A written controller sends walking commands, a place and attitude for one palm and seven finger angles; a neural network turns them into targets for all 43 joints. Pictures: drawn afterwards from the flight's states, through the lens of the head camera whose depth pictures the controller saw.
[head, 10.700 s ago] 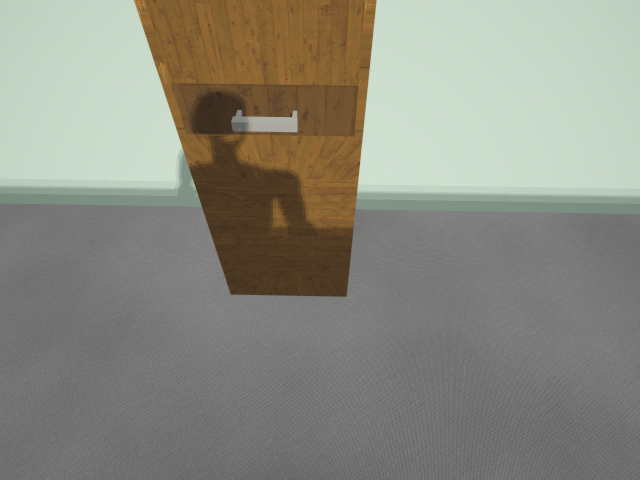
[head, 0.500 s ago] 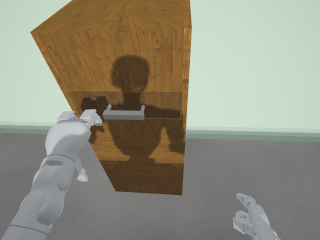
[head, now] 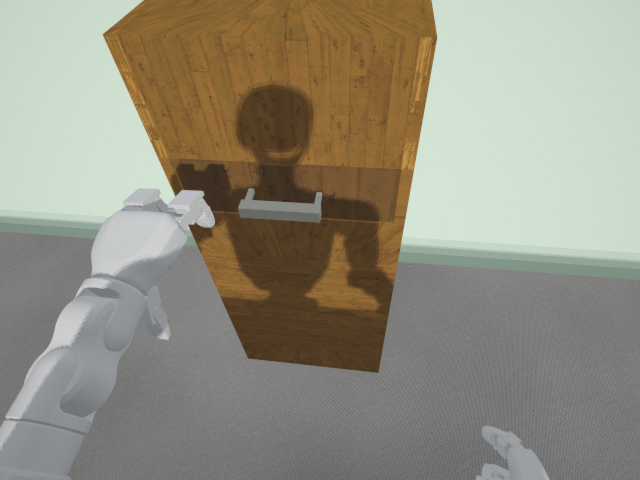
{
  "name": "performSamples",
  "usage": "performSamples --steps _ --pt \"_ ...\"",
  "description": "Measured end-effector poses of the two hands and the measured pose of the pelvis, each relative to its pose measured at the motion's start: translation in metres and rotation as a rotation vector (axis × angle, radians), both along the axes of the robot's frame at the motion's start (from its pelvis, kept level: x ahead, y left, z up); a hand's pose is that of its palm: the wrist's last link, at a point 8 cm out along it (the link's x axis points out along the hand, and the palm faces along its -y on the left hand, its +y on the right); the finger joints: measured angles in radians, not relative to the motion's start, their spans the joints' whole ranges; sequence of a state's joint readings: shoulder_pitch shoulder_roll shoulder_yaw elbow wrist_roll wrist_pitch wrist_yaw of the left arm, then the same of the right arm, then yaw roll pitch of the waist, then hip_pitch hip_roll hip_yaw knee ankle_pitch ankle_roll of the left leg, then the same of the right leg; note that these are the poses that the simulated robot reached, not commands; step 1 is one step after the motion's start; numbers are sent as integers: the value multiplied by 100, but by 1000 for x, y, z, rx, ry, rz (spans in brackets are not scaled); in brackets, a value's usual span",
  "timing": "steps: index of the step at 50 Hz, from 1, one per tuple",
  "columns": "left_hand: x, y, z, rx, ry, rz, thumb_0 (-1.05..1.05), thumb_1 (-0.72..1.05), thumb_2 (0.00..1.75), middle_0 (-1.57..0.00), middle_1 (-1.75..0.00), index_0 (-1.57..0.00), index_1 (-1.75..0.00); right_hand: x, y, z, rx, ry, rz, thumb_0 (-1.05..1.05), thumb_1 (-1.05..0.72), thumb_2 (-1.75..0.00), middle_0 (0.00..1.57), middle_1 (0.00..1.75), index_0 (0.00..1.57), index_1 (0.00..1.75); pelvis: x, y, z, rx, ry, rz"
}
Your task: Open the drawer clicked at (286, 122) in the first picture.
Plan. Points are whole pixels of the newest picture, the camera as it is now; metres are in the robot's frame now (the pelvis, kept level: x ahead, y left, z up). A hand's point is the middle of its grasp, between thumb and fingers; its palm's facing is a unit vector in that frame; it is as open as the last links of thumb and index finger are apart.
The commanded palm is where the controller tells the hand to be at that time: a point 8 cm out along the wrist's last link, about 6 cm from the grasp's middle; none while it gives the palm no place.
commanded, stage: raise the hand with hooked fingers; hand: left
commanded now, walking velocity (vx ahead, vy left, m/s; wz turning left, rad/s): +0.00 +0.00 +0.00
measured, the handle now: (282, 203) +0.54 +0.16 +0.00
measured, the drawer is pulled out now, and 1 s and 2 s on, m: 0.00 0.00 0.00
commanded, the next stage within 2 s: move the hooked fingers above the handle in 0.04 s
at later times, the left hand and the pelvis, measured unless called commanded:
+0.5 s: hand (201, 239) +0.35 +0.21 +0.11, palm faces +0.10 -0.05 -0.99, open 13.8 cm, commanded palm +0.32 +0.21 +0.16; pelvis +0.00 -0.02 +0.00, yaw +0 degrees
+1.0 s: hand (227, 219) +0.41 +0.20 +0.09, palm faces +0.04 -0.02 -1.00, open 13.8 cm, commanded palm +0.39 +0.18 +0.14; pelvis +0.03 -0.05 -0.01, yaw -1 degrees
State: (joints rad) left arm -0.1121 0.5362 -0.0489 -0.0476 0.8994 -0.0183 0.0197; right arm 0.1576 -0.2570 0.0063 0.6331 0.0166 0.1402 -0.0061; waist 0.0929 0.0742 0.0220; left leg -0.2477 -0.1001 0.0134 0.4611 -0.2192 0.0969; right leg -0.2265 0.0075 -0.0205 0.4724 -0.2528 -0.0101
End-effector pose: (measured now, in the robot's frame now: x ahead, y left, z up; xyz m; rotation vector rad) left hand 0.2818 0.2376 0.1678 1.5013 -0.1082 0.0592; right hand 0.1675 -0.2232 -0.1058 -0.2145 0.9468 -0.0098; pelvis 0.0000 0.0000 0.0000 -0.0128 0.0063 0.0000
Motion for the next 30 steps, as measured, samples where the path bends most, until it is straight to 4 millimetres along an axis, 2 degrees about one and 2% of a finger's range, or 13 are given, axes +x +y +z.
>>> performSamples --steps 4,8,15,18,21,25,30 --pt "-1 11 10 -2 -48 71 0 -49 30 -33 -120 -32 -120 1 2 -2 17 1 4 1 -90 -90 20 30 20 30 -4 -1 0 2 2 5" --pt "0 13 5 -9 4 131 0 -49 30 -32 -120 -32 -120 6 5 0 40 -23 4 1 -90 -90 20 30 20 30 -6 -2 0 4 -1 4" --pt "8 -19 -16 -3 97 28 0 -49 30 -32 -120 -32 -120 14 4 7 30 -73 14 1 -90 -90 20 30 20 30 -7 -10 0 8 -7 10" --pt "18 -31 -16 14 78 -23 0 -49 30 -33 -120 -32 -120 13 -1 8 21 -76 6 1 -90 -90 20 30 20 30 -7 -15 0 10 -3 5" --pt "28 -35 -8 23 30 -26 0 -49 30 -33 -120 -33 -120 10 -9 6 20 -65 -11 1 -90 -90 20 30 20 30 -5 -19 0 11 5 1" --pt "45 -29 -1 17 10 45 0 -49 30 -33 -120 -32 -120 3 -21 -1 21 -26 -37 1 -90 -90 20 30 20 30 -2 -25 0 15 21 -5" --pt "59 -25 -13 26 90 123 0 -49 30 -32 -120 -32 -120 -8 -39 -7 8 25 -72 1 -90 -90 20 30 20 30 5 -32 0 18 41 -9"
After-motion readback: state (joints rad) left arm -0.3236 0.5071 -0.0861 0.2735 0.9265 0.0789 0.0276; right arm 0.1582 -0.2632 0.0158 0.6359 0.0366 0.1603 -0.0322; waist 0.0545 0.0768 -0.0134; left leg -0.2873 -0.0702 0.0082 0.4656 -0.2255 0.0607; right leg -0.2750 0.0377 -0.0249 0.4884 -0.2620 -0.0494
